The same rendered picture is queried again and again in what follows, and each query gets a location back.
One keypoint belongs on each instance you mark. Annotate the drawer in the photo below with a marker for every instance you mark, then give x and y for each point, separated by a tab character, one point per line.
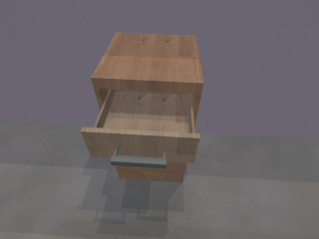
144	123

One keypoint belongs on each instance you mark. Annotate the handle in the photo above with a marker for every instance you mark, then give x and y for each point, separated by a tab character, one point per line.
138	161

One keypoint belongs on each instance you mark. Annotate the cabinet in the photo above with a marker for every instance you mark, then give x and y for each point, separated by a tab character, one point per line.
151	63

